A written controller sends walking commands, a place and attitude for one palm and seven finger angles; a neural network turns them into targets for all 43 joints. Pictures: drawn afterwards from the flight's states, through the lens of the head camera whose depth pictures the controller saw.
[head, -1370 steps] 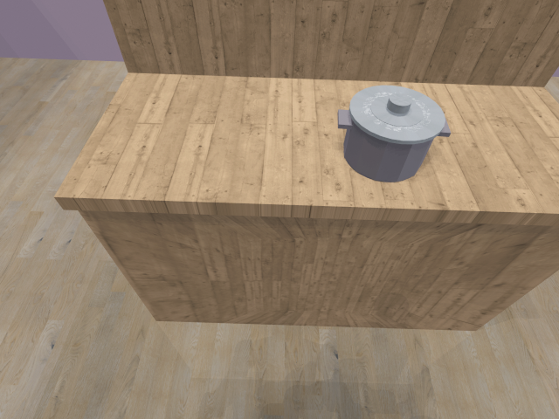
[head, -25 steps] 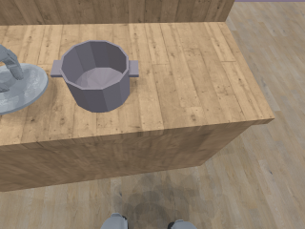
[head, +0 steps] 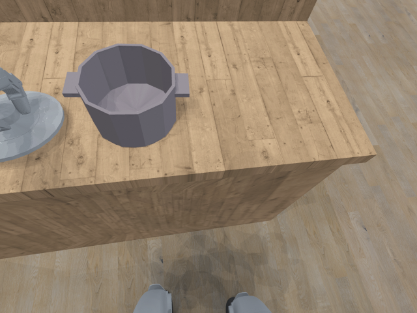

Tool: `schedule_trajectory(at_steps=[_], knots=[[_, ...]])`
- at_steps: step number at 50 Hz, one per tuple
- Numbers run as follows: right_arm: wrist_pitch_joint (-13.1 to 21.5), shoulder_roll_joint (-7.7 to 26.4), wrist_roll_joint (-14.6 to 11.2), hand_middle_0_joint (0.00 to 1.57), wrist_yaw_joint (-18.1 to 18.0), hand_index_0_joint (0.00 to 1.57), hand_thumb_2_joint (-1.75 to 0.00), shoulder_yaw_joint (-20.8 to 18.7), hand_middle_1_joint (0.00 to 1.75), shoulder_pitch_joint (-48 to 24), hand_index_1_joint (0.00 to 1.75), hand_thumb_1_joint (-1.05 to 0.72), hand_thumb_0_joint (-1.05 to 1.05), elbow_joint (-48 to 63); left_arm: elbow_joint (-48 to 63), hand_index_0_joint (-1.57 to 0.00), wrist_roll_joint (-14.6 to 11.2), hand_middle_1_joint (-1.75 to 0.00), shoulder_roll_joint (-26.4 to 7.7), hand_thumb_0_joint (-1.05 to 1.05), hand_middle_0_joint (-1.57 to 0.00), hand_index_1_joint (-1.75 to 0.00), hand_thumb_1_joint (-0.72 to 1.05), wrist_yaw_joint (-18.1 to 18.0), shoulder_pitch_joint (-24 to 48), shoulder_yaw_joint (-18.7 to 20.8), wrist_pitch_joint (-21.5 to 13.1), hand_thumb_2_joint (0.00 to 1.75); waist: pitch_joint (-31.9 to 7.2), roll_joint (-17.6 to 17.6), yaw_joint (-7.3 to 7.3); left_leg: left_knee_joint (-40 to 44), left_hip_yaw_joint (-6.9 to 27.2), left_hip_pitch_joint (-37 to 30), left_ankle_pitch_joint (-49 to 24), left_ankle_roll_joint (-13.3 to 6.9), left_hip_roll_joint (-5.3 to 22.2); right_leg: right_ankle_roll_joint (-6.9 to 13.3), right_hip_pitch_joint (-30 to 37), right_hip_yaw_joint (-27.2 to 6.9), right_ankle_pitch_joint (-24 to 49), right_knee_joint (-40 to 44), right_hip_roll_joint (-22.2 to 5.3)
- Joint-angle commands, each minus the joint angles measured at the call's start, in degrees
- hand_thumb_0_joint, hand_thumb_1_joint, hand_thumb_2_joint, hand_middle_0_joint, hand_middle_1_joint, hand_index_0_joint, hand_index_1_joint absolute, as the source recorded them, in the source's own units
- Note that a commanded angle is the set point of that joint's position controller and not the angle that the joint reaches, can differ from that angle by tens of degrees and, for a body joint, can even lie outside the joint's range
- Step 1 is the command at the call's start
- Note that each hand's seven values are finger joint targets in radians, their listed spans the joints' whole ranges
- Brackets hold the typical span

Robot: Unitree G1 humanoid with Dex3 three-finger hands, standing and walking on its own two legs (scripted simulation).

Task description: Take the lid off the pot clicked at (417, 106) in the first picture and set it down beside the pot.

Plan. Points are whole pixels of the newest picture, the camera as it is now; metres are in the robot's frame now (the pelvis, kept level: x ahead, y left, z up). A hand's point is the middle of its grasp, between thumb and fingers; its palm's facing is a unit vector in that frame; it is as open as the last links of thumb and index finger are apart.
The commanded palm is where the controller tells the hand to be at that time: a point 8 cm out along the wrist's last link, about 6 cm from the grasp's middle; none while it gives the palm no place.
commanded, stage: lower the lid onto the table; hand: left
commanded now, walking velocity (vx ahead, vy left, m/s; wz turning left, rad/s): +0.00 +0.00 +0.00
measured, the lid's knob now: (4, 114) +0.48 +0.35 +0.04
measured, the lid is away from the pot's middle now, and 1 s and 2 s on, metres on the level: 0.23 0.24 0.24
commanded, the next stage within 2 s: open the fingers wide in 0.02 s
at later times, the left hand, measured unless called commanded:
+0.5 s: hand out of the picture +0.44 +0.34 +0.05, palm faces -0.47 -0.14 -0.87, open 7.2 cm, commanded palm +0.48 +0.34 +0.12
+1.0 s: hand out of the picture +0.44 +0.35 +0.07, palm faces -0.45 -0.14 -0.88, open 10.1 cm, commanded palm +0.47 +0.35 +0.12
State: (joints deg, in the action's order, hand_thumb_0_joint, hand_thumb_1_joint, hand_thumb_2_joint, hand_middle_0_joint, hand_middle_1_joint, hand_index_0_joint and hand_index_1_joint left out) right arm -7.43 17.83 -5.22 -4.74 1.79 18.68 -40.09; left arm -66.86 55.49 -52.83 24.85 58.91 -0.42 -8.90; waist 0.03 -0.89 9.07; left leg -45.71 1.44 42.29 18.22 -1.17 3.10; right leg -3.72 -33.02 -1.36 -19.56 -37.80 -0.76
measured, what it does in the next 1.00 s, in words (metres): stands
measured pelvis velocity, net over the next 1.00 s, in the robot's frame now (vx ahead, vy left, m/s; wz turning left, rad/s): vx -0.01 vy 0.00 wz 0.00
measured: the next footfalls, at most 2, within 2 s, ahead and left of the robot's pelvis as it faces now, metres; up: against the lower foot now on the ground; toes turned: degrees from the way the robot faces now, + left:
none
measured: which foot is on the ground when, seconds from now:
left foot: down 0.00-1.00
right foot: down 0.00-1.00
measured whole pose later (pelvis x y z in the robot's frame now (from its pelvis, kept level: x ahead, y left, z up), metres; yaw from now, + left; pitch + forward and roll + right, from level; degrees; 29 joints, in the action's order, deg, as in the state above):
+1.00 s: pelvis -0.01 +0.00 +0.00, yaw +0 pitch +15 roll -4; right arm -11.8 17.2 -4.5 -3.5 0.4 18.3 -38.8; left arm -61.2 55.6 -51.3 21.3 53.0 3.1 -10.7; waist -1.3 -1.5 7.6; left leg -46.8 1.8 43.5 18.0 -1.0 2.9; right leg -3.2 -34.5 -1.3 -19.9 -39.7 -0.7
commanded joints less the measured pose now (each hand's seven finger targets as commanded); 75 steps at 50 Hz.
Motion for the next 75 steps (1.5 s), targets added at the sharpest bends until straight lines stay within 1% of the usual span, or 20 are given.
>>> schedule_trajectory(at_steps=[1,5,6,7,9,13,16,19,23,25,28,34,36,40,46,54,60,63,68,75], knots=[[0.08,12.61,0.34,0.20,-1.12,0.20,-0.90,-4.26,0.30,8.73,0.30,-0.90,0.00,1.79,14.15,-0.85,-0.60,-1.16,-22.52,0.00,-0.79,-1.12,0.65,-2.72,28.38,6.10,-0.24,1.02,-30.49,-12.58,0.01,2.82,-0.60,-31.35,-21.14,-3.41,-3.41,4.68,-2.47,6.10,15.19,2.81,6.33],[0.19,11.91,0.19,0.20,-0.95,0.20,-0.90,-3.88,0.30,8.44,0.30,-0.90,0.00,2.21,11.17,-0.85,-0.75,-1.16,-17.74,0.00,-0.79,-1.12,0.65,-2.53,26.26,3.29,-0.34,1.02,-27.80,-11.17,0.51,2.20,-0.19,-30.73,-22.35,-3.23,-3.13,4.82,-5.68,6.54,14.19,2.26,6.62],[-0.56,10.67,0.67,0.20,1.05,0.20,-0.90,-5.53,0.30,8.32,0.30,-0.90,0.00,5.44,13.99,-0.85,-1.19,-1.16,-16.49,0.00,-0.79,-1.12,0.65,-2.65,11.09,8.51,0.06,1.02,-33.39,-13.57,-4.44,2.19,0.90,-33.97,-28.78,-2.48,-4.05,5.67,-2.93,7.30,14.79,1.66,6.57],[-1.78,11.06,1.78,0.20,1.19,0.20,-0.90,-6.15,0.30,7.16,0.30,-0.90,0.00,5.30,24.44,-0.83,-0.67,-1.16,-18.65,0.00,-0.78,-1.12,0.64,-3.51,11.74,11.63,-2.97,1.00,-34.97,-12.60,-4.18,1.48,0.84,-35.88,-32.57,-2.29,-2.88,5.95,-4.00,7.05,16.27,1.99,6.84],[-3.53,10.60,1.80,0.20,1.27,0.20,-0.90,-6.22,0.30,5.66,0.30,-0.90,0.00,4.68,22.08,-0.80,-0.57,-1.16,-16.03,0.00,-0.75,-1.12,0.62,-4.60,15.01,9.74,-2.91,0.95,-29.46,-10.62,-1.80,2.04,0.33,-32.55,-26.64,-3.00,-3.22,5.48,-5.75,6.47,14.18,3.30,6.70],[-4.25,10.99,1.63,0.20,1.02,0.20,-0.90,-6.04,0.30,5.91,0.30,-0.90,0.00,4.78,23.41,-0.74,0.02,-1.15,-21.57,0.00,-0.69,-1.12,0.58,-7.51,18.75,13.19,-1.83,0.86,-31.81,-12.15,-2.14,3.57,0.89,-33.11,-23.57,-2.94,-3.66,5.58,-3.91,6.32,12.79,3.58,6.28],[-3.88,10.89,1.50,0.20,1.16,0.20,-0.90,-5.81,0.30,5.41,0.30,-0.90,0.00,4.04,22.44,-0.70,0.58,-1.14,-17.81,0.00,-0.65,-1.11,0.55,-8.49,20.66,9.27,-0.85,0.80,-29.10,-14.95,-1.69,4.53,1.16,-34.27,-20.01,-2.50,-3.32,5.77,-6.49,6.30,9.76,4.25,6.18],[-3.41,10.51,1.17,0.20,1.04,0.20,-0.90,-5.55,0.30,5.18,0.30,-0.90,0.00,4.24,18.57,-0.66,0.03,-1.12,-15.46,0.00,-0.62,-1.09,0.49,-8.57,19.14,7.30,0.22,0.78,-28.19,-10.68,-0.81,4.38,0.65,-32.08,-17.58,-2.85,-3.82,5.57,-5.06,5.87,10.27,4.60,6.17],[-2.82,11.06,1.09,0.20,0.35,0.20,-0.90,-5.31,0.30,5.08,0.30,-0.90,0.00,4.01,20.16,-0.60,-0.38,-1.09,-17.81,0.00,-0.57,-1.07,0.42,-7.51,21.85,8.07,-0.28,0.75,-28.51,-11.51,-1.06,5.03,0.89,-32.05,-16.00,-2.82,-3.57,5.50,-4.27,5.70,9.84,4.70,5.88],[-2.20,10.64,1.00,0.20,0.09,0.20,-0.90,-4.97,0.30,4.84,0.30,-0.90,0.00,3.99,19.54,-0.58,-0.89,-1.08,-14.96,0.00,-0.55,-1.06,0.39,-7.01,21.29,5.96,-0.79,0.73,-27.72,-11.64,-0.89,4.79,0.56,-32.54,-17.50,-2.79,-3.27,5.66,-4.79,5.90,10.31,4.35,5.98],[-2.16,10.89,0.91,0.20,-0.13,0.20,-0.90,-5.15,0.30,5.06,0.30,-0.90,0.00,4.28,17.39,-0.54,-0.73,-1.07,-18.32,0.00,-0.51,-1.05,0.35,-7.06,18.97,8.93,-1.20,0.69,-27.30,-9.41,-1.19,4.22,0.08,-29.84,-16.34,-3.11,-3.80,5.39,-3.33,5.54,11.11,4.32,5.90],[-2.71,11.07,0.71,0.20,0.28,0.20,-0.90,-5.06,0.30,5.17,0.30,-0.90,0.00,4.21,14.97,-0.46,-0.28,-1.03,-14.93,0.00,-0.44,-1.02,0.25,-6.10,18.83,5.30,-0.74,0.63,-25.08,-9.34,-0.76,3.97,0.05,-28.43,-15.28,-2.68,-3.63,5.55,-5.45,5.69,9.68,3.75,5.94],[-3.03,11.17,1.03,0.20,0.40,0.20,-0.90,-5.45,0.30,5.43,0.30,-0.90,0.00,4.52,17.78,-0.43,-0.40,-1.01,-16.51,0.00,-0.42,-1.00,0.22,-5.78,18.39,7.31,-1.42,0.61,-29.09,-11.30,-1.85,3.21,0.27,-31.37,-19.68,-2.62,-3.81,5.63,-4.58,5.72,11.81,3.18,6.07],[-3.16,11.04,0.60,0.20,0.19,0.20,-0.90,-4.76,0.30,5.15,0.30,-0.90,0.00,4.94,14.03,-0.38,-1.09,-0.99,-16.60,0.00,-0.37,-0.98,0.15,-5.12,16.54,7.32,-1.49,0.57,-25.94,-7.17,-1.27,2.96,-0.37,-27.21,-17.82,-2.97,-4.03,5.41,-4.20,5.80,12.11,2.91,6.27],[-3.80,11.11,0.95,0.20,0.34,0.20,-0.90,-5.47,0.30,5.58,0.30,-0.90,0.00,4.52,18.60,-0.30,-0.51,-0.95,-18.56,0.00,-0.30,-0.95,0.06,-5.47,18.14,8.87,-2.25,0.50,-29.44,-12.12,-1.89,2.70,0.23,-31.39,-19.94,-2.56,-3.64,5.62,-5.20,5.81,11.48,2.64,6.26],[-4.22,11.04,0.68,0.20,0.57,0.20,-0.90,-5.05,0.30,5.05,0.30,-0.90,0.00,5.10,14.19,-0.31,0.08,-0.94,-18.15,0.00,-0.31,-0.94,0.05,-6.01,16.63,8.13,-0.88,0.53,-24.98,-8.32,-1.36,3.43,-0.33,-25.53,-14.61,-2.69,-4.17,5.28,-4.87,5.56,10.11,3.09,6.14],[-3.91,10.81,0.73,0.20,0.16,0.20,-0.90,-5.02,0.30,4.87,0.30,-0.90,0.00,5.29,17.27,-0.31,-0.68,-0.93,-19.35,0.00,-0.31,-0.93,0.04,-5.46,17.46,9.54,-1.94,0.54,-28.94,-10.22,-1.87,2.48,-0.46,-29.40,-19.64,-2.81,-3.85,5.35,-4.36,5.56,12.50,2.38,6.36],[-3.86,10.80,0.47,0.20,0.28,0.20,-0.90,-4.78,0.30,4.80,0.30,-0.90,0.00,5.04,12.32,-0.31,-0.55,-0.92,-16.46,0.00,-0.31,-0.92,0.04,-5.31,16.48,6.32,-0.77,0.55,-23.28,-7.29,-0.65,3.20,-0.59,-25.15,-13.73,-2.67,-3.87,5.11,-5.89,5.31,9.08,3.02,6.15],[-3.93,10.79,1.08,0.20,0.16,0.20,-0.90,-5.60,0.30,5.29,0.30,-0.90,0.00,4.80,21.59,-0.32,-0.32,-0.92,-18.61,0.00,-0.32,-0.92,0.03,-5.69,20.93,8.29,-1.92,0.55,-31.75,-14.16,-1.85,2.67,0.56,-33.65,-20.15,-2.23,-3.29,5.52,-5.88,5.41,10.77,2.64,6.10],[-3.42,10.61,0.50,0.20,0.20,0.20,-0.90,-4.70,0.30,3.88,0.30,-0.90,0.00,5.21,18.22,-0.32,-0.88,-0.92,-17.52,0.00,-0.32,-0.92,0.03,-5.51,19.23,7.31,-0.02,0.55,-27.44,-11.25,-2.12,4.12,-0.30,-30.58,-19.46,-2.29,-3.61,5.47,-3.67,5.71,11.33,3.26,6.15]])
